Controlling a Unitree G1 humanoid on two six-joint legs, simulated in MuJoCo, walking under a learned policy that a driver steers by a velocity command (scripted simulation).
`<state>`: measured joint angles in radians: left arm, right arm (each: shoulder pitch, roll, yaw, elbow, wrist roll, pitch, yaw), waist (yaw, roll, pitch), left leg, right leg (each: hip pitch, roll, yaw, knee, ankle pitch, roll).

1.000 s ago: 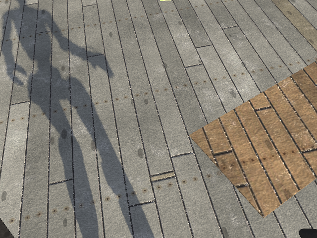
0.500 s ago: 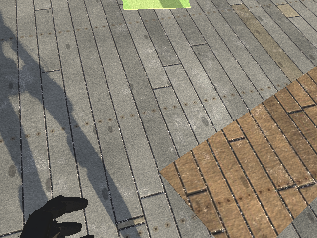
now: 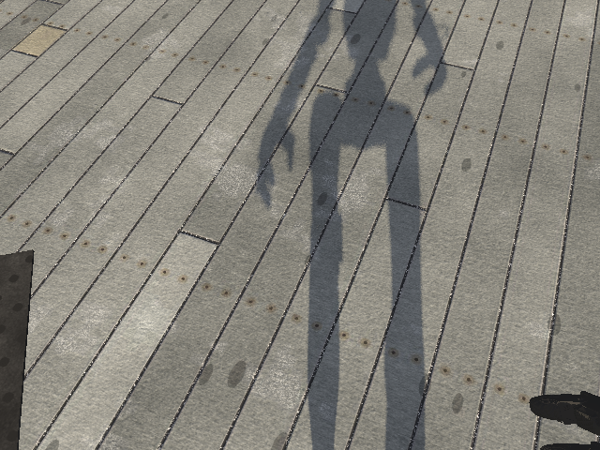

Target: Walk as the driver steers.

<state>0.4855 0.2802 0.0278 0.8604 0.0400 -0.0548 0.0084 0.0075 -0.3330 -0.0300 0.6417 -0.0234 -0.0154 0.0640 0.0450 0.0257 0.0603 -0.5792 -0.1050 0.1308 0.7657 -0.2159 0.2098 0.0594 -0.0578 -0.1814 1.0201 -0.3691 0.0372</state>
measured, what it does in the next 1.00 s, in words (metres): walks ahead, turning right: right foot, then left foot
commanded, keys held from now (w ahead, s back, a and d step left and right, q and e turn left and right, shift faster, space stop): w+q+shift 0.06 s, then w+e+shift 0.70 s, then e+shift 0.24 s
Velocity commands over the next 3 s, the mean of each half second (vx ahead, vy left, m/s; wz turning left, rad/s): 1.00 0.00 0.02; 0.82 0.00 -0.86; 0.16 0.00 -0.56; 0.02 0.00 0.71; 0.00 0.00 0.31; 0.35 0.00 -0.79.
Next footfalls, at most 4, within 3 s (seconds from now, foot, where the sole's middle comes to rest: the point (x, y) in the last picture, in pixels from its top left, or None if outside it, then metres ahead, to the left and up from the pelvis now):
0.42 right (366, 370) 0.61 -0.08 -0.73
0.84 left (320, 210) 1.07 0.03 -0.73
1.22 right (434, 190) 1.15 -0.28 -0.73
1.64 left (361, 153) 1.29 -0.08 -0.73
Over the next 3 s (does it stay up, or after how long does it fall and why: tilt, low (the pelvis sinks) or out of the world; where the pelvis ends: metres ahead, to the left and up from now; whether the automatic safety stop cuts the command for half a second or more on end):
stays up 1.29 -0.27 0.03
